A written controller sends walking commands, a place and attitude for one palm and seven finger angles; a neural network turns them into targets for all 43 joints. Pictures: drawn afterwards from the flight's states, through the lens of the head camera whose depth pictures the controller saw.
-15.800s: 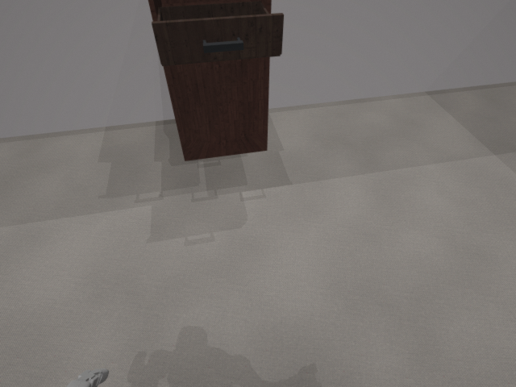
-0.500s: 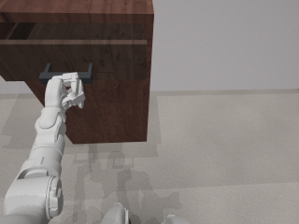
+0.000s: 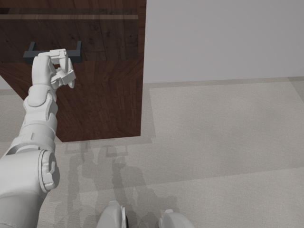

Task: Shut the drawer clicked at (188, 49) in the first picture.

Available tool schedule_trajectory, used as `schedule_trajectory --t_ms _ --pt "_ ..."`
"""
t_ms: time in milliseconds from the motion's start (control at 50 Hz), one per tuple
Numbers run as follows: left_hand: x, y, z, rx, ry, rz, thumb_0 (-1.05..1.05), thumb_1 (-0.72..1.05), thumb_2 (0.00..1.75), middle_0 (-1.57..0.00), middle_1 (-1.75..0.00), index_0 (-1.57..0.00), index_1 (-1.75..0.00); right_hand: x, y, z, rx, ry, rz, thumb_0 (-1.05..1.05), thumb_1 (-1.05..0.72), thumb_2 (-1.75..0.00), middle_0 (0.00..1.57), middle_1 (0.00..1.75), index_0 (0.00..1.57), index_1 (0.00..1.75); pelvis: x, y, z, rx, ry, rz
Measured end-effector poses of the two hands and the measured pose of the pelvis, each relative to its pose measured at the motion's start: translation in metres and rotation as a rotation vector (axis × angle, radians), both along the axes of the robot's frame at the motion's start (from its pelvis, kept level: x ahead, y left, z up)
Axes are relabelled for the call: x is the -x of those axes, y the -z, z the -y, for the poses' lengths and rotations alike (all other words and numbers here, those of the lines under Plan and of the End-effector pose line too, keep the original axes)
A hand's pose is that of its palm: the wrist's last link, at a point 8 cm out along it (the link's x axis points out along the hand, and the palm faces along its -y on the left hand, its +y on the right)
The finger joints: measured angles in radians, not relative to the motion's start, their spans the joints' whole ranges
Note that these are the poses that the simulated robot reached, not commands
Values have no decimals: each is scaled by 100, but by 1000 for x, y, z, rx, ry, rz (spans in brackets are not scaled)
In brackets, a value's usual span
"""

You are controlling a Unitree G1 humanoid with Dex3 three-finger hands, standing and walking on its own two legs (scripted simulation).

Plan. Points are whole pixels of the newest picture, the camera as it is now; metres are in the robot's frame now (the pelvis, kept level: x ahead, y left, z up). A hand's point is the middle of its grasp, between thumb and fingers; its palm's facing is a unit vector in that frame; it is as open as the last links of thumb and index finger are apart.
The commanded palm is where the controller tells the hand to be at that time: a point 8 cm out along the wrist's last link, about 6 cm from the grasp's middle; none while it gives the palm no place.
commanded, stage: push the drawer shut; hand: left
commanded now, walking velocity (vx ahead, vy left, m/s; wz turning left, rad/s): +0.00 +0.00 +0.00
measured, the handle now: (55, 51) +0.58 +0.23 +0.09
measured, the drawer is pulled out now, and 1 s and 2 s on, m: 0.04 0.00 0.00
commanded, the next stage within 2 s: pull the fist back off the drawer in 0.70 s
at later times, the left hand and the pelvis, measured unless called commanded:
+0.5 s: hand (68, 59) +0.54 +0.19 +0.09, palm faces +0.05 -1.00 -0.03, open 3.1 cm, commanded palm +0.55 +0.23 +0.09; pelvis +0.00 +0.01 -0.01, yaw -1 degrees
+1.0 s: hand (66, 58) +0.55 +0.20 +0.09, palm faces +0.06 -1.00 -0.03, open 3.3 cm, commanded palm +0.56 +0.21 +0.09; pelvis -0.02 +0.02 -0.02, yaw +0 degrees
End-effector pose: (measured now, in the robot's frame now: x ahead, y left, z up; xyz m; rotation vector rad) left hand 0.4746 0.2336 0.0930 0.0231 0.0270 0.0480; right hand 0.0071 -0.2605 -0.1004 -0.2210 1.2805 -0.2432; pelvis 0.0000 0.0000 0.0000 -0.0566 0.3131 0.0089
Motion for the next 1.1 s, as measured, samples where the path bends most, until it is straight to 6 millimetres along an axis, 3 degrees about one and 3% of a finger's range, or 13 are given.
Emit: schedule_trajectory --t_ms 360,700,1100 --pt "-42 -2 -5 0 -4 -5 2 74 91 -140 -160 -140 -160 43 -3 -9 26 45 -118 1 -91 -90 20 30 20 30 2 8 -8 22 10 -64" --pt "-48 -2 -21 -5 -2 -14 1 55 88 -140 -160 -140 -160 62 -5 -17 51 29 -161 1 -91 -90 20 30 20 30 12 15 -14 46 -6 -89" --pt "-45 -5 -14 -8 -18 -12 5 61 91 -140 -160 -140 -160 74 -3 -24 54 1 -150 1 -91 -90 20 30 20 30 25 19 -21 50 -13 -95"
